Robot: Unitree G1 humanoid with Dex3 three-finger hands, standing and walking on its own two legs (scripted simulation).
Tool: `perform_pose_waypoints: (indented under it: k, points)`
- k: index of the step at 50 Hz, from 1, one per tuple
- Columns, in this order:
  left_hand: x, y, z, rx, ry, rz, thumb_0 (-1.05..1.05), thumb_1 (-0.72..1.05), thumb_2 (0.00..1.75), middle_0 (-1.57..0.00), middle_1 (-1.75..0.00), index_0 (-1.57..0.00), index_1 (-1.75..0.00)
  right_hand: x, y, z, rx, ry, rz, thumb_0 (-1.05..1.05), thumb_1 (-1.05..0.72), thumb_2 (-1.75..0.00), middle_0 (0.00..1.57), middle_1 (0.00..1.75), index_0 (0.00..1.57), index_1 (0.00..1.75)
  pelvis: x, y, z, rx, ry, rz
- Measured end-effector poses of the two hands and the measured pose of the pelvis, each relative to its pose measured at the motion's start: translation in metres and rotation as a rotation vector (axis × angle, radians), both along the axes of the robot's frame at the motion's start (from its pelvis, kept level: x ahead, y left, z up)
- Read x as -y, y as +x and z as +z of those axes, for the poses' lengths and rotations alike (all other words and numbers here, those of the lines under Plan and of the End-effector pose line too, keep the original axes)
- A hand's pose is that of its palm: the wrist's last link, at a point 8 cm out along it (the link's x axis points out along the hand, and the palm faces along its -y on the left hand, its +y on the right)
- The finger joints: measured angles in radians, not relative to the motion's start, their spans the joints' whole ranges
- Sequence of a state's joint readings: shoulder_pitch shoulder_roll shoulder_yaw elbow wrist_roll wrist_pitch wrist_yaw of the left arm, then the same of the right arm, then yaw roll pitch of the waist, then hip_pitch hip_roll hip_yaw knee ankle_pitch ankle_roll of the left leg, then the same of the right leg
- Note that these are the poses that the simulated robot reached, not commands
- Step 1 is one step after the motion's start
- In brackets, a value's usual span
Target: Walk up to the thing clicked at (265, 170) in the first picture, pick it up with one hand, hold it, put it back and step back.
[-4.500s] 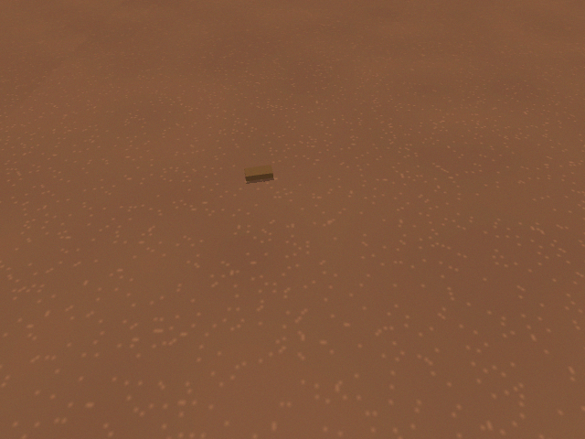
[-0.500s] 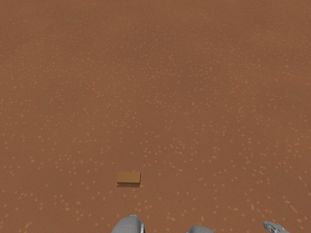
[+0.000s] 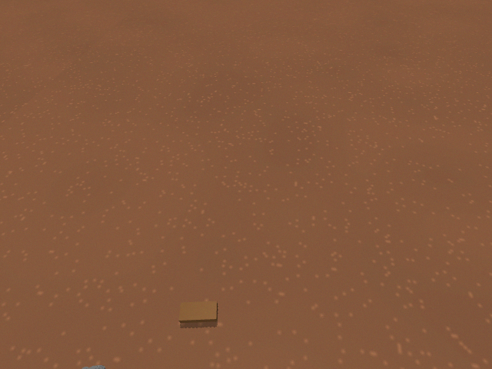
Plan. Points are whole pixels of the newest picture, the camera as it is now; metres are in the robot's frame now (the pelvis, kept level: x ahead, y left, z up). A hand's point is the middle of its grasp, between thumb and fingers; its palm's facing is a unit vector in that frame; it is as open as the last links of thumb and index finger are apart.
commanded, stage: walk up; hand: left
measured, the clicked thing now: (198, 311) +0.43 +0.23 -0.75
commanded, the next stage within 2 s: stand in 1.14 s
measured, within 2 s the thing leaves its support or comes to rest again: neither
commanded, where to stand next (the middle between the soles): +0.03 +0.01 m, yaw +0 degrees
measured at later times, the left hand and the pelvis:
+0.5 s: hand out of the picture +0.11 +0.26 -0.14, palm faces -0.01 -0.94 -0.34, open 7.4 cm; pelvis +0.02 +0.01 +0.01, yaw +0 degrees
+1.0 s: hand out of the picture +0.10 +0.26 -0.15, palm faces +0.00 -0.94 -0.34, open 7.4 cm; pelvis +0.03 +0.01 +0.01, yaw +0 degrees
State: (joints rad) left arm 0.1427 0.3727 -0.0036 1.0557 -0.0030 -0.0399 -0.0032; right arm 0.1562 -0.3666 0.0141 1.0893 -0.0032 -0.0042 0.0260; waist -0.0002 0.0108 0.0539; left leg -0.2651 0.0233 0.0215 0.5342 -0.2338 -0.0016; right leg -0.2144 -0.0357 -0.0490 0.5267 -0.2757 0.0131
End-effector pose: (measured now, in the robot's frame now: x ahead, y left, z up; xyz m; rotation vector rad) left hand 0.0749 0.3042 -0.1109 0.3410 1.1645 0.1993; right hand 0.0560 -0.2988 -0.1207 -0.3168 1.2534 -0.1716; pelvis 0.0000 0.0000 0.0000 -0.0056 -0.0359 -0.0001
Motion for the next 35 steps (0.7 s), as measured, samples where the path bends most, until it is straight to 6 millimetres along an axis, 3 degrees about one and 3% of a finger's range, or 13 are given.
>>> perform_pose_waypoints:
  k: [7, 13, 22, 35]
  points:
    - [0.002, 0.032, 0.004, 0.031, -0.019, -0.002, 0.01, 0.91, 0.90, -0.20, -0.30, -0.21, -0.30, -0.003, 0.019, 0.010, 0.015, -0.014, -0.010, 0.00, -0.90, -0.90, 0.20, 0.30, 0.20, 0.30, -0.003, 0.009, 0.006, 0.002, 0.000, -0.001]
    - [0.002, 0.042, 0.005, 0.029, -0.029, -0.001, 0.01, 0.91, 0.90, -0.20, -0.30, -0.21, -0.30, -0.003, 0.039, 0.018, 0.051, -0.027, -0.012, 0.00, -0.90, -0.90, 0.20, 0.30, 0.20, 0.30, -0.006, 0.014, 0.010, 0.002, 0.000, -0.003]
    - [-0.002, 0.030, 0.004, -0.022, -0.030, 0.021, 0.01, 0.91, 0.90, -0.20, -0.30, -0.21, -0.30, -0.005, 0.054, 0.022, 0.066, -0.029, -0.005, 0.00, -0.90, -0.90, 0.20, 0.30, 0.20, 0.30, -0.009, 0.019, 0.013, 0.000, 0.001, -0.002]
    - [-0.007, 0.010, 0.002, -0.080, -0.023, 0.052, 0.01, 0.91, 0.90, -0.20, -0.30, -0.21, -0.30, -0.015, 0.053, 0.017, 0.038, -0.009, -0.005, 0.00, -0.90, -0.90, 0.20, 0.30, 0.20, 0.30, -0.011, 0.023, 0.014, 0.000, 0.002, 0.002]
